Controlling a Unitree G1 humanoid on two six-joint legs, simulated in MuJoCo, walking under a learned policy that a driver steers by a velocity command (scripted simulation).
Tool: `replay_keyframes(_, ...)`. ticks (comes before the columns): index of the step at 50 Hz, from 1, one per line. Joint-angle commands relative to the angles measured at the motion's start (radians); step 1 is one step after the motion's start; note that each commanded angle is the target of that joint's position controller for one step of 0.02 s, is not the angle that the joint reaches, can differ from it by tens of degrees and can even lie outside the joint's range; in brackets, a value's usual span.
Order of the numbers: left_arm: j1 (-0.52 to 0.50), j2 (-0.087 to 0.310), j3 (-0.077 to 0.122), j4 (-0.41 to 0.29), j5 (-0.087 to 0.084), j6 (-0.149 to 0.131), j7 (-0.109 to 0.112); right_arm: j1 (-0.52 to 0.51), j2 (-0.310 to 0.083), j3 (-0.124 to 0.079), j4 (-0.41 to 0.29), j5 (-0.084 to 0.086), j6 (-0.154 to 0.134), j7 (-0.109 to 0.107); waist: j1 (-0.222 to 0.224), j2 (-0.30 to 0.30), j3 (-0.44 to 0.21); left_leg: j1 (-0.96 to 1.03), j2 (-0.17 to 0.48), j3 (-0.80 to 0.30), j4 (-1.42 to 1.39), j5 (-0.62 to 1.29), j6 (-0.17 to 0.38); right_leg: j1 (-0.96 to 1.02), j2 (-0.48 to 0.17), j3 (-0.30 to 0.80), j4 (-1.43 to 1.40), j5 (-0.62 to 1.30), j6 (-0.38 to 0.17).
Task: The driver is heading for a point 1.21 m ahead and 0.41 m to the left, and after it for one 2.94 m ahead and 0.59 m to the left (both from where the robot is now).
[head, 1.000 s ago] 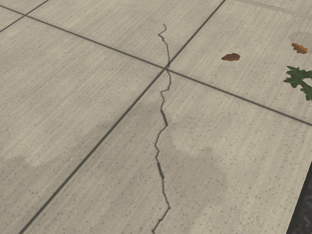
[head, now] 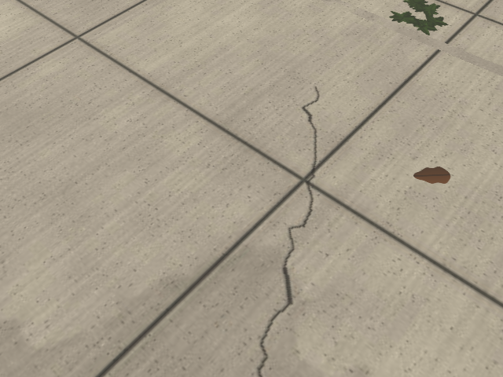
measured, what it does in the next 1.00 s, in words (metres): walks ahead, turning left: left foot, then right foot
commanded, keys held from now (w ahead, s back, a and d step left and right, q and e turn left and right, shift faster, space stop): w+q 1.00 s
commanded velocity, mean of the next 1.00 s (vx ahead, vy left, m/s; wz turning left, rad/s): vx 0.50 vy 0.00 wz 0.57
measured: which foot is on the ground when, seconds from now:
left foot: up 0.00-0.06, down 0.08-0.64, up 0.66-1.00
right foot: down 0.00-0.10, up 0.12-0.60, down 0.62-1.00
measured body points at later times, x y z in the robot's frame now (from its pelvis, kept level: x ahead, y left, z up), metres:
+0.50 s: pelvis +0.28 +0.04 +0.01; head +0.31 +0.06 +0.46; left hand +0.42 +0.31 -0.10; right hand +0.34 -0.24 -0.12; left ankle +0.18 +0.07 -0.73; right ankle +0.49 -0.08 -0.68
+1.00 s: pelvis +0.54 +0.10 +0.01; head +0.56 +0.11 +0.46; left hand +0.38 +0.32 -0.12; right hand +0.83 +0.00 -0.09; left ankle +0.58 +0.28 -0.68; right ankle +0.53 -0.03 -0.73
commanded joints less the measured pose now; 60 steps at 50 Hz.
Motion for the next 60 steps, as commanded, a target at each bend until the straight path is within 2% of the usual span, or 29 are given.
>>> replay_keyframes(1, 0.026, 0.179, 0.036, -0.018, 0.0, -0.002, 0.014, -0.074, -0.053, -0.006, -0.088, -0.002, -0.016, -0.003, -0.031, -0.147, 0.035, 0.087, -0.071, 0.084, -0.076, -0.067, 0.067, -0.009, -0.274, 0.011, 0.123, 1.013, -0.073)
replay_keyframes(3, 0.002, 0.21, 0.048, -0.025, 0.006, 0.015, 0.019, 0.113, -0.095, -0.028, -0.035, -0.004, -0.021, -0.013, -0.113, -0.159, -0.077, 0.281, -0.134, 0.091, -0.098, -0.145, 0.125, -0.004, -0.286, -0.008, 0.404, 1.183, -0.072)
replay_keyframes(4, -0.01, 0.218, 0.051, -0.036, 0.003, 0.022, 0.016, 0.261, -0.13, -0.049, 0.012, -0.011, -0.029, -0.021, -0.18, -0.13, -0.159, 0.492, -0.144, 0.054, -0.169, -0.125, 0.162, -0.107, -0.27, -0.019, 0.628, 1.038, -0.057)
replay_keyframes(5, -0.003, 0.184, 0.044, -0.067, 0.004, 0.018, 0.008, 0.379, -0.217, -0.08, 0.033, -0.018, -0.028, -0.038, -0.217, -0.022, -0.254, 0.724, 0.051, -0.204, -0.196, -0.253, 0.218, -0.33, -0.229, -0.021, 0.936, 0.621, -0.036)
replay_keyframes(6, 0.015, 0.105, 0.035, -0.138, -0.016, 0.01, -0.015, 0.318, -0.304, -0.103, 0.007, -0.002, -0.015, -0.042, -0.133, 0.229, -0.337, 0.97, 0.307, -0.809, -0.344, -0.249, 0.393, -0.751, 0.018, 0.084, 1.296, -0.179, 0.022)
replay_keyframes(7, -0.118, 0.184, 0.047, -0.166, -0.005, -0.005, -0.019, 0.318, -0.286, -0.102, 0.01, 0.022, -0.004, -0.047, -0.171, 0.052, -0.285, 0.946, 0.284, -0.78, -0.413, -0.221, 0.369, -0.877, -0.035, 0.256, 1.322, -0.105, 0.004)
replay_keyframes(9, -0.154, 0.166, 0.042, -0.177, -0.013, -0.025, -0.019, 0.219, -0.181, -0.078, 0.011, 0.023, -0.011, -0.059, -0.092, -0.081, -0.072, 0.669, 0.226, -0.546, -0.442, 0.0, 0.296, -0.836, -0.123, 0.251, 1.153, 0.04, 0.001)
replay_keyframes(10, -0.16, 0.158, 0.043, -0.181, 0.005, -0.011, -0.017, 0.187, -0.158, -0.071, 0.009, 0.027, -0.019, -0.063, -0.056, -0.095, -0.038, 0.57, 0.172, -0.471, -0.449, 0.088, 0.268, -0.775, -0.143, 0.258, 1.088, 0.039, 0.013)
replay_keyframes(12, -0.128, 0.138, 0.039, -0.183, 0.029, 0.03, -0.023, 0.174, -0.137, -0.061, 0.005, 0.034, -0.037, -0.064, -0.018, -0.068, -0.048, 0.483, 0.117, -0.391, -0.464, 0.19, 0.253, -0.69, -0.151, 0.253, 1.012, 0.031, 0.043)
replay_keyframes(15, -0.194, 0.123, 0.035, -0.222, 0.032, 0.061, -0.032, 0.22, -0.176, -0.069, 0.013, 0.036, -0.053, -0.062, -0.021, -0.037, -0.024, 0.432, 0.071, -0.346, -0.486, 0.202, 0.237, -0.722, -0.152, 0.218, 0.887, 0.098, 0.077)
replay_keyframes(21, -0.432, 0.13, 0.027, -0.314, 0.021, 0.061, -0.041, 0.346, -0.183, -0.072, 0.019, 0.034, -0.044, -0.063, -0.113, 0.012, -0.002, 0.536, 0.043, -0.376, -0.461, 0.223, 0.166, -0.812, -0.117, 0.21, 0.607, 0.323, 0.089)
replay_keyframes(26, -0.553, 0.14, 0.016, -0.377, 0.009, 0.045, -0.046, 0.405, -0.194, -0.074, 0.015, 0.017, -0.038, -0.076, -0.151, 0.028, 0.001, 0.652, 0.071, -0.438, -0.379, 0.34, 0.16, -0.795, -0.064, 0.214, 0.453, 0.305, 0.064)
replay_keyframes(28, -0.493, 0.163, 0.02, -0.373, 0.005, 0.035, -0.043, 0.362, -0.213, -0.079, -0.002, 0.015, -0.039, -0.084, -0.105, 0.042, -0.008, 0.627, 0.079, -0.46, -0.334, 0.382, 0.13, -0.657, -0.043, 0.229, 0.369, 0.257, 0.039)
replay_keyframes(30, -0.277, 0.213, 0.042, -0.312, 0.003, 0.021, -0.025, 0.302, -0.235, -0.083, -0.02, 0.017, -0.049, -0.074, -0.001, 0.019, -0.102, 0.551, 0.025, -0.436, -0.132, 0.527, 0.084, -0.34, 0.002, 0.213, 0.289, 0.209, -0.001)
replay_keyframes(31, -0.13, 0.259, 0.058, -0.289, 0.016, 0.007, -0.009, 0.295, -0.208, -0.075, -0.03, 0.028, -0.059, -0.062, 0.068, -0.037, -0.204, 0.441, -0.036, -0.39, 0.085, 0.395, 0.06, -0.105, -0.102, 0.303, 0.259, 0.166, -0.04)
replay_keyframes(32, -0.015, 0.338, 0.075, -0.296, 0.042, 0.009, 0.008, 0.345, -0.098, -0.049, -0.066, 0.053, -0.066, -0.061, 0.073, -0.195, -0.351, 0.231, -0.128, -0.277, 0.38, -0.127, 0.032, 0.147, -0.393, 0.626, 0.23, 0.013, -0.1)
replay_keyframes(33, -0.068, 0.361, 0.087, -0.292, 0.029, 0.028, 0.003, 0.416, -0.125, -0.051, -0.09, 0.047, -0.058, -0.063, -0.001, -0.365, -0.402, 0.04, -0.185, -0.21, 0.539, -0.503, 0.028, 0.171, -0.505, 1.019, 0.101, -0.052, -0.196)
replay_keyframes(34, -0.156, 0.25, 0.068, -0.315, 0.019, 0.038, -0.003, 0.382, -0.178, -0.058, -0.051, 0.019, -0.038, -0.07, -0.024, -0.158, -0.227, -0.02, -0.091, -0.217, 0.601, -0.408, 0.029, 0.02, -0.462, 0.9, 0.096, -0.171, -0.185)
replay_keyframes(35, -0.208, 0.175, 0.05, -0.32, 0.011, 0.038, -0.007, 0.312, -0.172, -0.057, -0.054, 0.011, -0.033, -0.058, -0.021, -0.062, -0.112, -0.006, -0.06, -0.2, 0.567, -0.325, 0.022, -0.116, -0.401, 0.73, 0.076, -0.121, -0.163)
replay_keyframes(37, -0.213, 0.148, 0.04, -0.296, 0.012, 0.029, -0.007, 0.278, -0.14, -0.055, -0.069, -0.002, -0.016, -0.039, -0.049, -0.114, -0.033, 0.037, -0.009, -0.183, 0.491, -0.278, 0.007, -0.251, -0.32, 0.511, 0.03, 0.086, -0.124)
replay_keyframes(42, -0.152, 0.169, 0.053, -0.252, -0.004, -0.01, -0.022, 0.187, -0.109, -0.043, -0.119, -0.003, 0.015, -0.008, -0.058, -0.126, -0.023, -0.031, 0.022, -0.16, 0.45, -0.168, -0.016, -0.258, -0.308, 0.306, -0.033, 0.315, -0.139)
replay_keyframes(48, -0.104, 0.181, 0.062, -0.217, -0.003, -0.007, -0.024, -0.012, -0.075, -0.02, -0.19, 0.002, 0.007, 0.014, -0.022, -0.121, 0.018, -0.026, 0.029, -0.08, 0.141, 0.037, -0.026, -0.227, -0.264, 0.103, -0.04, 0.407, -0.11)
replay_keyframes(53, -0.011, 0.217, 0.07, -0.171, -0.001, 0.014, -0.014, -0.116, -0.078, -0.014, -0.234, -0.012, 0.004, 0.018, 0.01, -0.122, 0.042, 0.058, -0.01, -0.003, -0.055, -0.081, 0.028, -0.12, -0.308, 0.054, 0.015, 0.543, -0.094)
replay_keyframes(55, 0.005, 0.242, 0.071, -0.151, 0.001, 0.029, -0.012, -0.063, -0.092, -0.021, -0.218, -0.02, -0.002, 0.005, -0.019, -0.138, 0.001, 0.169, -0.072, 0.025, -0.103, -0.187, 0.067, -0.073, -0.317, 0.025, 0.154, 0.852, -0.087)
replay_keyframes(56, 0.008, 0.249, 0.069, -0.145, 0.0, 0.037, -0.011, 0.041, -0.105, -0.03, -0.185, -0.024, -0.011, -0.003, -0.068, -0.132, -0.061, 0.3, -0.109, 0.027, -0.151, -0.19, 0.091, -0.079, -0.309, 0.004, 0.3, 0.953, -0.079)
replay_keyframes(57, 0.002, 0.236, 0.061, -0.15, -0.005, 0.041, -0.011, 0.213, -0.128, -0.044, -0.123, -0.033, -0.024, -0.015, -0.143, -0.091, -0.159, 0.537, -0.119, 0.006, -0.212, -0.137, 0.116, -0.175, -0.277, -0.03, 0.509, 0.878, -0.059)
replay_keyframes(58, 0.018, 0.161, 0.037, -0.2, -0.021, 0.037, -0.019, 0.351, -0.219, -0.068, -0.1, -0.049, -0.029, -0.033, -0.184, 0.05, -0.309, 0.867, 0.135, -0.317, -0.237, -0.288, 0.187, -0.468, -0.226, -0.035, 0.825, 0.483, -0.023)
replay_keyframes(59, 0.031, 0.14, 0.037, -0.239, -0.022, 0.036, -0.031, 0.367, -0.306, -0.088, -0.097, -0.006, -0.019, -0.045, -0.148, 0.222, -0.405, 1.007, 0.373, -0.794, -0.379, -0.194, 0.295, -0.75, -0.044, 0.042, 1.132, -0.196, 0.019)
replay_keyframes(60, -0.084, 0.216, 0.057, -0.249, -0.009, 0.039, -0.027, 0.341, -0.284, -0.086, -0.102, 0.009, -0.012, -0.056, -0.173, 0.056, -0.313, 0.949, 0.337, -0.673, -0.376, -0.028, 0.279, -0.845, -0.083, 0.185, 1.184, -0.126, 0.01)
Velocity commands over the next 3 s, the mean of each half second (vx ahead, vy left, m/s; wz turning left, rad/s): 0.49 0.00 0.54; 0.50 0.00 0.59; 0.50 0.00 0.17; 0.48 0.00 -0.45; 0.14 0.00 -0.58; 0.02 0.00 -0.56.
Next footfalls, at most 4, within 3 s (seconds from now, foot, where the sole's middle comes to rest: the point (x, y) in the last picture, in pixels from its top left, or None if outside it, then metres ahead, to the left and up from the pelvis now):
0.08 left None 0.22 0.07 -0.77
0.62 right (284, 334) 0.57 -0.01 -0.77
1.14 left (165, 299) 0.66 0.33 -0.77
1.70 right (162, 201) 1.00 0.39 -0.77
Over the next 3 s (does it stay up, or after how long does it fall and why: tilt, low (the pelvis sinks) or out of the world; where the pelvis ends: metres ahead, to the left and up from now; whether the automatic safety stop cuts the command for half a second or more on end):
stays up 1.07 0.50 0.01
